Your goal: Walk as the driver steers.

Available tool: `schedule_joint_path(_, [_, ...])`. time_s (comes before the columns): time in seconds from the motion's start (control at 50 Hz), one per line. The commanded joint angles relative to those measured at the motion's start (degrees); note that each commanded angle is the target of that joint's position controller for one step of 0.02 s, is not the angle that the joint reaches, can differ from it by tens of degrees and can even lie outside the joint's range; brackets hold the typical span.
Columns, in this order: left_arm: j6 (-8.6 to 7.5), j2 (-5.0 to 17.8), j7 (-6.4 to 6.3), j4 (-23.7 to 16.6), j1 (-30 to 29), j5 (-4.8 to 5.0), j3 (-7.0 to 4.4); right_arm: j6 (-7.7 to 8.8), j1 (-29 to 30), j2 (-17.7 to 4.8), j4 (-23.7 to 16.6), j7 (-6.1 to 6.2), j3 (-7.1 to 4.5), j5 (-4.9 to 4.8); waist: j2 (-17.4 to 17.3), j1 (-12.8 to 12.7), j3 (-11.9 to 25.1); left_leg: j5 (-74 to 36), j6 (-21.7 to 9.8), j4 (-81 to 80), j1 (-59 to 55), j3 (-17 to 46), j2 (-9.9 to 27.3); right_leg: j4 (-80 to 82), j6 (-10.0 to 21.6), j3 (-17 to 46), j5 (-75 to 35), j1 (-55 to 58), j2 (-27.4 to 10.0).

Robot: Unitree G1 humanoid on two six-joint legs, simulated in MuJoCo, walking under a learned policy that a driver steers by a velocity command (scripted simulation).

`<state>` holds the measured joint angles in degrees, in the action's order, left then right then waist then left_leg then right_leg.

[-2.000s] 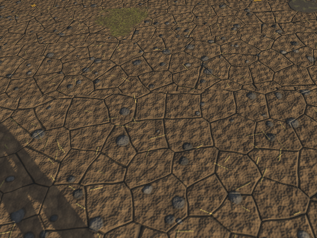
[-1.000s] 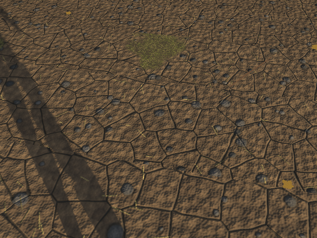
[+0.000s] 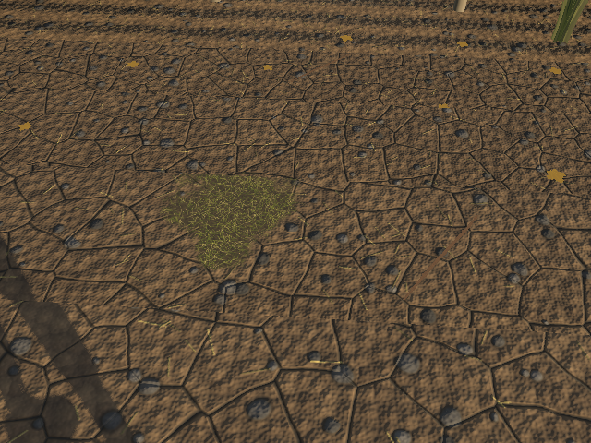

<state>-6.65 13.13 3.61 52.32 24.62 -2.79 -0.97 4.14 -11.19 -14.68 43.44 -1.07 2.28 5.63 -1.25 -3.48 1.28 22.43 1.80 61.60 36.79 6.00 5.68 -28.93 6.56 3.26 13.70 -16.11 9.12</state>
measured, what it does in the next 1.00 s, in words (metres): goes down: left foot 0.16 m lower, then right foot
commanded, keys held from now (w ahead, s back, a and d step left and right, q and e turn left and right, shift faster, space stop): w+e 0.14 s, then e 0.24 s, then q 0.62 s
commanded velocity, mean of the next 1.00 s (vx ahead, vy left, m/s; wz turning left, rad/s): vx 0.19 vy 0.00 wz -0.11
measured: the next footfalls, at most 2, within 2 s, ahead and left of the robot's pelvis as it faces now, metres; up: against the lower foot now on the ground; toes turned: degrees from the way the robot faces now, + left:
left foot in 0.28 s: +0.36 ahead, +0.17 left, -0.16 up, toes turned -7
right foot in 0.62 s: +0.34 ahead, -0.07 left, -0.15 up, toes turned -18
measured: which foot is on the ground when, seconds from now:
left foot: up 0.00-0.26, down 0.28-0.78, up 0.80-1.00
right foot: down 0.00-0.30, up 0.32-0.60, down 0.62-1.00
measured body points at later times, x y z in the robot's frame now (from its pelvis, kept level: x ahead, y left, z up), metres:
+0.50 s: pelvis +0.26 +0.09 -0.16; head +0.27 +0.09 +0.29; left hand +0.43 +0.30 -0.28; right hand +0.26 -0.17 -0.28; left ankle +0.32 +0.17 -0.89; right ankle +0.23 -0.04 -0.71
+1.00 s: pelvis +0.32 +0.09 -0.14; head +0.32 +0.10 +0.31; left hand +0.45 +0.38 -0.24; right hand +0.45 -0.18 -0.24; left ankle +0.34 +0.18 -0.85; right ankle +0.30 -0.06 -0.89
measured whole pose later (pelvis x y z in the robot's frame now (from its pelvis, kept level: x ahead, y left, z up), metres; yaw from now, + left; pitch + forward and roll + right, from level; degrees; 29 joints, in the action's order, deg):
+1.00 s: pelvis +0.32 +0.09 -0.14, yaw -3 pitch +3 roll -1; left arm -3.9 15.2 -3.6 41.1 13.6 -3.5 -6.7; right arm 1.6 -12.1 -14.7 41.8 -3.7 -4.9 2.9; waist -0.1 -2.5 2.4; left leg 14.7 -0.3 44.0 25.9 -4.7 1.6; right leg -21.7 -2.7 -12.8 11.0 -11.7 -7.8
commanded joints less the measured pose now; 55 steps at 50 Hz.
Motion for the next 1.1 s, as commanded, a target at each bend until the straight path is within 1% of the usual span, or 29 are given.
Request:
schedule_joint_path(0.02, [-1.69, 10.82, -0.2, -7.47, -9.74, -0.89, -2.49, -1.18, -2.16, -0.13, -4.18, -0.41, 1.0, -0.76, 1.52, 4.11, -1.97, -10.66, 1.09, -9.29, -19.49, -7.98, -3.17, 12.19, 8.69, 9.59, -2.02, -24.3, -8.32])
schedule_joint_path(0.04, [-1.73, 10.2, -0.39, -7.82, -8.75, -2.73, -2.08, -0.94, -6.38, 0.88, -3.44, -1.43, 1.46, 0.73, 2.82, 5.12, -1.09, -24.37, 0.14, -0.47, -24.69, -6.87, -2.72, 6.64, 8.39, 9.56, -3.44, -28.64, -8.43])
schedule_joint_path(0.06, [-1.89, 9.87, -0.44, -8.96, -8.82, -2.43, -1.95, -0.7, -7.73, -1.0, -4.35, -1.84, 0.63, 0.78, 1.85, 6.03, -1.21, -22.49, 0.04, -0.15, -23.92, -7.2, -3.26, 3.15, 9.2, 11.41, -4.41, -28.26, -8.73])
schedule_joint_path(0.08, [-2.87, 6.72, -1.84, -6.78, -2.2, -2.66, -1.3, -0.27, -0.96, -2.35, -6.09, -1.79, 0.6, 0.78, 2.83, 0.39, -2.06, -30.74, 0.51, -6.98, -1.51, 4.31, 0.29, -2.58, 9.55, 19.42, 2.63, -6.93, -11.27])
schedule_joint_path(0.12, [-2.59, 2.79, -4.14, -0.28, 17.23, -0.67, -0.73, 0.42, 12.05, -3.69, -8.6, -0.65, 0.16, 1.47, 3.67, -10.62, -3.49, -25.99, 2.12, -16.94, 33.63, 5.99, 1.07, -15.35, 10.04, 28.96, 9.46, 28.99, -15.64])
schedule_joint_path(0.16, [-0.97, 0.03, -4.62, -1.17, 16.92, 1.63, -0.13, 1.29, 17.25, -0.25, -7.67, -1.34, 1.53, 1.01, -0.01, -13.0, -4.8, -38.83, 0.88, -36.7, 24.6, 2.43, 0.72, -20.66, 7.59, 24.87, 13.3, 18.34, -9.56])
schedule_joint_path(0.2, [0.99, 8.03, -0.94, -3.34, 7.56, -2.74, -0.46, -0.04, 14.03, 1.91, -10.43, -2.19, 1.67, -1.99, 5.85, -4.92, -4.95, -55.91, -0.46, -28.79, -23.11, -7.27, -3.57, -13.86, 6.68, 19.25, 15.78, -27.87, -5.94])
schedule_joint_path(0.24, [0.37, 9.39, -0.41, -7.79, 1.38, -0.6, -0.42, -0.56, -2.38, -3.24, -5.98, -2.28, -1.07, -2.22, 2.61, 5.41, -8.29, -51.8, -0.27, -29.14, -39.86, -7.43, -2.34, -22.03, 3.19, 19.66, 25.1, -38.79, -3.59])
schedule_joint_path(0.28, [0.77, 9.46, 0.1, -7.88, 0.77, 1.39, 0.65, -0.27, -19.67, -10.75, 0.37, -1.58, -5.07, -2.49, -2.44, 14.27, -5.65, -53.83, -4.0, -44.21, -54.4, -8.88, 0.51, -41.85, -4.24, 18.03, 10.69, -32.33, -0.81])
schedule_joint_path(0.3, [0.95, 7.82, 1.25, -7.93, 1.78, 1.26, 0.85, -0.83, -30.15, -12.99, 3.11, -1.86, -6.83, -2.46, -8.38, 16.19, 5.55, -71.55, -12.95, -36.63, -66.42, -0.93, 10.68, -63.45, -9.95, 12.14, 11.96, -30.44, 1.85])
schedule_joint_path(0.32, [0.58, -0.9, 1.34, -6.95, 22.51, 0.3, 1.67, -0.79, -26.06, -14.48, 0.01, -3.71, -6.8, -2.15, -19.2, 2.46, 32.33, -102.91, -29.74, -19.3, -83.15, 10.51, 26.26, -88.94, -10.96, 7.07, 39.2, -35.73, 1.58])
schedule_joint_path(0.34, [1.55, 5.37, 1.77, -7.71, 19.22, 1.74, 0.59, -1.49, -23.12, -12.19, -1.75, -4.7, -6.02, 1.44, -10.12, 5.45, 24.66, -99.68, -30.77, -21.72, -73.73, 16.57, 26.49, -102.09, -12.09, 6.11, 36.8, -47.51, -0.21])
schedule_joint_path(0.38, [2.69, 7.29, -1.28, -14.96, 3.74, 1.18, -0.83, -0.43, -7.09, -9.87, -5.51, -4.41, -4.83, -1.74, -4.62, 2.04, 10.38, -45.16, -26.55, -34.87, -41.69, 20.17, 28.57, -97.36, -13.23, 3.6, 20.49, -51.61, -7.64])
schedule_joint_path(0.4, [2.98, 4.15, -2.82, -15.38, 0.21, 0.42, 0.71, 0.81, -3.33, -7.13, -6.27, -3.83, -4.02, -2.62, -0.61, 0.22, 4.44, -44.39, -25.07, -39.07, -27.02, 11.65, 23.98, -87.28, -12.61, 3.33, 15.86, -45.16, -10.95])
schedule_joint_path(0.44, [4.45, -2.72, -0.96, -12.04, 5.52, -0.07, 2.99, 1.87, 3.08, -1.82, -5.45, -3.41, -2.76, -2.88, -1.29, -5.89, -0.58, -43.83, -20.02, -44.37, -3.76, -1.93, 13.58, -73.55, -12.8, 1.32, 17.88, -23.42, -14.5])
schedule_joint_path(0.48, [4.75, -1.06, 1.62, -8.28, 9.22, -1.16, 2.38, 2.97, 3.06, 0.02, -3.22, -2.06, -2.12, -4.32, -1.37, -4.48, 0.33, -35.0, -14.76, -41.62, -2.57, -7.8, 5.45, -57.15, -13.19, 0.1, 1.32, -19.85, -15.24])
schedule_joint_path(0.54, [4.28, 2.12, 3.11, -9.13, 1.65, 0.56, 1.27, 3.25, 2.61, -6.37, -1.64, -2.04, -3.75, -4.44, 0.54, -1.18, 1.68, -27.31, -11.98, -38.67, -6.45, -8.9, 2.0, -22.33, -16.19, -4.37, -9.67, -12.14, -16.22])
schedule_joint_path(0.58, [3.55, 5.92, 2.55, -9.93, -6.75, 3.04, -0.69, 3.51, -2.88, -7.86, 1.25, -2.72, -4.36, -5.21, -3.48, 1.91, 0.6, -27.51, -8.32, -38.12, -10.43, -3.85, 4.02, -13.22, -15.32, -6.39, -8.54, -6.95, -12.53])
schedule_joint_path(0.62, [2.5, 7.73, 0.21, -9.85, -6.6, 1.26, -1.77, 2.08, -3.84, -8.7, 0.93, -4.59, -5.29, -6.03, -2.75, 0.09, 3.69, -30.19, -10.05, -35.17, -16.35, 1.67, 7.88, -5.57, -11.34, -5.29, -14.71, -1.88, -11.99])
schedule_joint_path(0.66, [2.46, 11.34, -2.94, -13.51, -16.26, 0.56, -2.97, 1.53, -11.89, -7.37, -0.33, -2.53, -6.7, -5.39, 1.0, 7.49, 9.1, -20.6, -10.45, -35.27, -20.49, 2.57, 5.44, -8.11, -2.45, -3.9, -17.34, 0.31, -16.17])
schedule_joint_path(0.76, [3.32, 8.39, -7.18, -15.37, -12.0, 2.09, -3.98, 0.24, -2.67, -5.07, -6.42, 2.57, -7.26, -3.88, 0.73, 2.01, 3.31, -8.81, -14.76, -38.18, -9.93, 1.74, 1.29, 0.24, 5.0, 0.53, 1.94, 4.3, -18.64])
schedule_joint_path(0.82, [1.74, 8.59, -9.08, -11.25, 4.88, -1.15, -4.97, -0.5, 5.53, 0.64, -9.51, 2.28, -6.14, -2.52, 12.76, -6.32, 3.45, 13.67, -3.85, -10.61, 13.1, -7.02, -8.42, 14.65, 18.96, 21.56, -21.05, 26.52, -40.52])
schedule_joint_path(0.9, [1.32, 9.78, -7.44, -16.25, -19.23, 1.33, -6.44, -2.4, -6.93, -1.5, -3.42, 0.18, -7.42, -0.95, 7.88, 6.21, 0.67, -2.64, -1.59, -8.24, -8.37, -10.44, -4.97, 19.0, 2.31, -6.7, -13.5, 1.26, -26.73])
schedule_joint_path(0.96, [1.42, 10.65, -7.53, -17.35, -19.99, -1.42, -8.03, -2.7, -5.08, -0.95, -2.51, -3.48, -7.57, -2.64, 7.03, 4.86, 0.35, -10.06, -1.83, -15.45, -15.93, -10.53, -3.4, 17.55, -0.89, -11.38, -0.98, -2.08, -25.81])
schedule_joint_path(1.02, [2.15, 10.8, -6.31, -15.85, -18.41, -1.41, -8.44, -1.22, -5.21, -3.41, -3.22, -3.89, -8.82, -4.59, 4.17, 4.41, 1.19, -16.9, -3.36, -30.03, -25.12, -11.91, -5.65, 9.12, 0.02, -8.82, 9.54, -2.42, -29.99])
schedule_joint_path(1.04, [1.96, 8.29, -5.89, -14.47, -15.31, -1.88, -7.73, -0.46, -7.26, -6.09, -2.83, -3.27, -10.44, -4.58, 2.02, 4.8, 2.52, -22.35, -5.48, -32.66, -32.41, -10.23, -6.44, 2.67, -2.47, -10.77, 12.1, -6.2, -27.94])
schedule_joint_path(1.06, [1.6, 2.0, -6.03, -16.45, -12.72, -1.85, -6.09, 0.38, -13.3, -13.37, -2.97, -1.61, -12.64, -4.05, -10.07, 5.96, 9.03, -48.78, -14.64, -36.16, -44.86, 3.77, 4.5, -14.77, -8.98, -17.79, 21.38, -14.06, -19.21])
schedule_joint_path(1.08, [0.52, 0.28, -6.4, -20.78, -14.2, -0.92, -4.81, 1.82, -17.25, -20.17, -5.85, -1.03, -13.73, -3.59, -10.31, 6.41, 13.89, -51.96, -27.43, -40.03, -52.94, 27.47, 16.29, -25.65, -11.78, -8.78, 33.61, -24.86, -9.3])
schedule_joint_path(1.1, [0.32, 1.93, -5.95, -19.82, -20.44, 1.17, -4.51, 2.77, -19.5, -15.44, -2.68, -0.74, -12.88, -0.56, -4.31, 10.04, 6.52, -38.87, -25.83, -42.39, -49.38, 27.09, 15.45, -27.95, -11.49, 0.84, 29.4, -33.08, -8.51])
